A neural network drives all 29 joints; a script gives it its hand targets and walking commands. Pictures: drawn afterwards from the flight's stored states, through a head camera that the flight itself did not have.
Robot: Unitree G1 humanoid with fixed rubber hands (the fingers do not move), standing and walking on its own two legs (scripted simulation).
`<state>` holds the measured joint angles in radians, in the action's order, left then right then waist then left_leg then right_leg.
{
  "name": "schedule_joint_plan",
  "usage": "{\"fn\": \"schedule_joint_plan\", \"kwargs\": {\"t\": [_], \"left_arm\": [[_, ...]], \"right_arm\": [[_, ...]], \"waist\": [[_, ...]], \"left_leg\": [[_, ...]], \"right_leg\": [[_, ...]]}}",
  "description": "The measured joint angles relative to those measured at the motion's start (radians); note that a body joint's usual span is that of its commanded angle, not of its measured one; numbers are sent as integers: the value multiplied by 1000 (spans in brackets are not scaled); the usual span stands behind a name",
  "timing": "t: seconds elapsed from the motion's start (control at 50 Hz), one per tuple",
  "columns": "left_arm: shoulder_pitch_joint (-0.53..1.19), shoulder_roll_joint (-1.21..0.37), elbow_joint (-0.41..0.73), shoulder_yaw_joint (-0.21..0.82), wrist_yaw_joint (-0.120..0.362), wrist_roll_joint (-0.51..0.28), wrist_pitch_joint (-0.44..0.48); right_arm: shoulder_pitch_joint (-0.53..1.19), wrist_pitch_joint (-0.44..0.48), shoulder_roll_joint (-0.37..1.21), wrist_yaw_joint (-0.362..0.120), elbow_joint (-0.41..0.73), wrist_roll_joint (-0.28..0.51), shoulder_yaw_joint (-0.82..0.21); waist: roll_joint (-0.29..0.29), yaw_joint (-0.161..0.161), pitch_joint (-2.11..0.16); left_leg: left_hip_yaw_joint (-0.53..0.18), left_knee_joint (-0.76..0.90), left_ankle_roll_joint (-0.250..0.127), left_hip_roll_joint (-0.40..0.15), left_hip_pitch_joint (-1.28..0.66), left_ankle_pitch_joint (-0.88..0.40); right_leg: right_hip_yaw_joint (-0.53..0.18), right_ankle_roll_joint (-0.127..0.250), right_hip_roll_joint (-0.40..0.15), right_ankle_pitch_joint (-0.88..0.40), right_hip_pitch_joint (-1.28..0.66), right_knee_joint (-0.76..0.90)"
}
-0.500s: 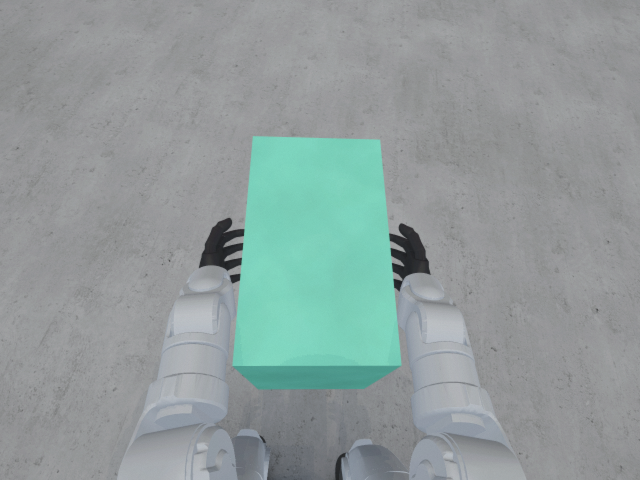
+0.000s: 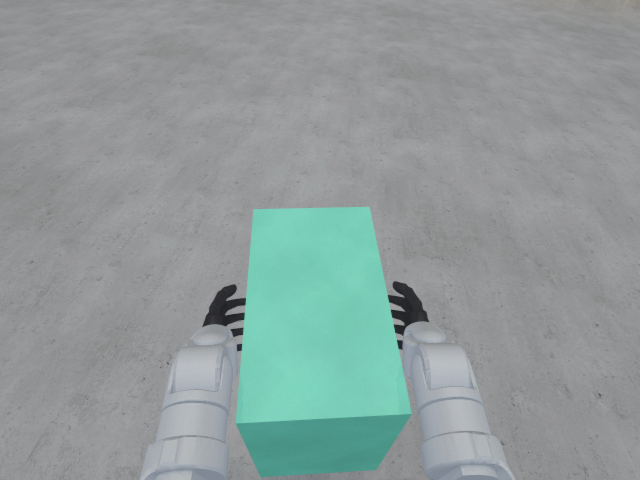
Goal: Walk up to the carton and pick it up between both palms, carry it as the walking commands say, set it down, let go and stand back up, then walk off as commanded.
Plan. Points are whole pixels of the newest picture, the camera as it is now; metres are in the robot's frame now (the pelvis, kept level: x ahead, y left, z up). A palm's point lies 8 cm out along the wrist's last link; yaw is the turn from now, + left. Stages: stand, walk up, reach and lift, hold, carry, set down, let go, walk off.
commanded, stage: reach and lift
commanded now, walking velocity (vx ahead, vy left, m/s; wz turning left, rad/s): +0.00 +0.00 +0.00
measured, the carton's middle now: (315, 341) +0.32 +0.00 -0.02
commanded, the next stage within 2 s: hold in 1.04 s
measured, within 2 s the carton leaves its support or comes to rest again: neither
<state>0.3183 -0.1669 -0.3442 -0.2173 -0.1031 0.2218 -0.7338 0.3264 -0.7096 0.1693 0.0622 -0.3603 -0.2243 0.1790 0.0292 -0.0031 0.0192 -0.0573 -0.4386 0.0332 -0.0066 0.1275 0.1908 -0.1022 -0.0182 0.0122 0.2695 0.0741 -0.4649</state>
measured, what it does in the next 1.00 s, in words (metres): stands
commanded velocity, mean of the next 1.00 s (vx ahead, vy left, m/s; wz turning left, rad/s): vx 0.00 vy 0.00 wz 0.00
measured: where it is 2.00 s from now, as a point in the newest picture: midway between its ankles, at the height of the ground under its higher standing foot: outside the picture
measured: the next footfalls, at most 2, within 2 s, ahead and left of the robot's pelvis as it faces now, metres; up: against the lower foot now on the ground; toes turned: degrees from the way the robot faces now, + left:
none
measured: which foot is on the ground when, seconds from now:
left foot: down 0.00-1.00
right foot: down 0.00-1.00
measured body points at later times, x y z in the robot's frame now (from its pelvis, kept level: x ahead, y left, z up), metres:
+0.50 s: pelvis -0.02 +0.00 +0.00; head -0.05 +0.01 +0.44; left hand +0.30 +0.14 +0.03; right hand +0.30 -0.13 +0.04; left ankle +0.04 +0.14 -0.74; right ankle +0.00 -0.13 -0.74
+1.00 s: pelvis -0.02 +0.00 +0.00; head -0.07 +0.02 +0.44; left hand +0.29 +0.14 +0.03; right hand +0.29 -0.13 +0.04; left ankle +0.04 +0.14 -0.74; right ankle +0.00 -0.13 -0.74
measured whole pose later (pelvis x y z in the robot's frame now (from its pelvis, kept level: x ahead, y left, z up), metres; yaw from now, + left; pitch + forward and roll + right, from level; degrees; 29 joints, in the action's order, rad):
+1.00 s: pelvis -0.02 +0.00 +0.00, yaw +0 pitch -8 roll +0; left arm 0.35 -0.18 -0.37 -0.24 -0.08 0.26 -0.77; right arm 0.36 -0.75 0.18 0.05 -0.37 -0.25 0.21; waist 0.04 -0.02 0.01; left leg -0.06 -0.48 0.03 0.00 0.16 0.18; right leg -0.10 -0.02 0.01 0.27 0.11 -0.51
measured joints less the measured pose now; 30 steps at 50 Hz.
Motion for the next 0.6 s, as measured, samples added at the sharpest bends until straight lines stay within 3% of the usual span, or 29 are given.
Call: {"fn": "schedule_joint_plan", "kwargs": {"t": [0.6], "left_arm": [[44,-14,-24,-50,22,37,-18]], "right_arm": [[60,-22,21,-9,-33,-27,63]], "waist": [[6,-7,-6]], "left_leg": [[-6,-40,0,3,51,-6]], "right_leg": [[4,-3,2,-2,50,-44]]}}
